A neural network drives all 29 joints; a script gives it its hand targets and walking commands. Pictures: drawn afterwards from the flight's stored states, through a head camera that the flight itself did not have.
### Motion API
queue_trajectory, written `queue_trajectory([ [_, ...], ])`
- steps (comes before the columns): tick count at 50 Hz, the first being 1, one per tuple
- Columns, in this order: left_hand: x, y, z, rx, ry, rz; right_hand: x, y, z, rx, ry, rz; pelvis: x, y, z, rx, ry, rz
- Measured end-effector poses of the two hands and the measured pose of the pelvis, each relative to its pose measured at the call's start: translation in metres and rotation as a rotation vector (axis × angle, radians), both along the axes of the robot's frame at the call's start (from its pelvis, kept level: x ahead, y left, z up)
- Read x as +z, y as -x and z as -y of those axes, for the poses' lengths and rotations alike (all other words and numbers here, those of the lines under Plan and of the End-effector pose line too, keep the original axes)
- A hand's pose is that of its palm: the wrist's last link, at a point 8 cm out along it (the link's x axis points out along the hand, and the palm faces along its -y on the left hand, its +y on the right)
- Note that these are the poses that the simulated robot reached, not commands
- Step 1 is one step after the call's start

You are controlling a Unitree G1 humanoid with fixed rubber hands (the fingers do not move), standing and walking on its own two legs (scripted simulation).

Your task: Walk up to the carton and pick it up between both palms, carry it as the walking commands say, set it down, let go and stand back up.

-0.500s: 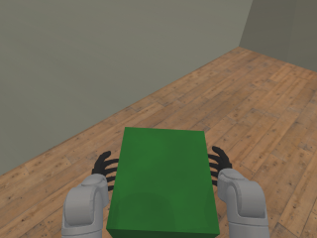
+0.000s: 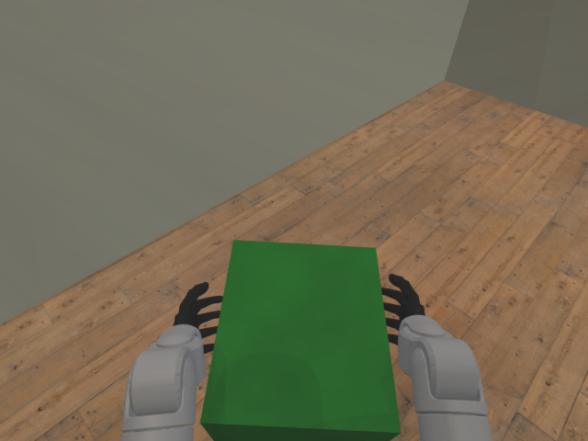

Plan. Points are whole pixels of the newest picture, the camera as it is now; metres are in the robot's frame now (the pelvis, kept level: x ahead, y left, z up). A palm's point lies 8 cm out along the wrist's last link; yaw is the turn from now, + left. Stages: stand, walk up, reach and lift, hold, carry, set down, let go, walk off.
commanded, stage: carry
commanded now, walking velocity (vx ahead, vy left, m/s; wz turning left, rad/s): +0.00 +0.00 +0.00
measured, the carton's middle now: (297, 354) +0.27 +0.00 -0.01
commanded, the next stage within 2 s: none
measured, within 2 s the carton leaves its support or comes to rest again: neither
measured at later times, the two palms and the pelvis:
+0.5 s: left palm (191, 337) +0.27 +0.14 +0.05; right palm (411, 330) +0.27 -0.15 +0.05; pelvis +0.00 +0.00 +0.00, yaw +0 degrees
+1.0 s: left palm (192, 337) +0.28 +0.14 +0.04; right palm (409, 331) +0.28 -0.15 +0.04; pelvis +0.00 +0.00 +0.00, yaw -1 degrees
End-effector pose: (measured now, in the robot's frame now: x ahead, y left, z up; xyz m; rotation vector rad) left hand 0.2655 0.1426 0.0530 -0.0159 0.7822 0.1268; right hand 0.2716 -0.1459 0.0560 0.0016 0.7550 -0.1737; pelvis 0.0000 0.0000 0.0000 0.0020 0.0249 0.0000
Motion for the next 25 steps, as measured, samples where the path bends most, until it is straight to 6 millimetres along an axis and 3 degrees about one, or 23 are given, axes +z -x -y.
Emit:
queue_trajectory([
  [25, -0.0072, -0.0049, 0.0024, -0.027, -0.017, 0.024, -0.0067, -0.0013, 0.0023, 0.0, 0.017, 0.02, 0.0037, -0.0017, -0.0011, -0.008, 0.0, 0.0],
])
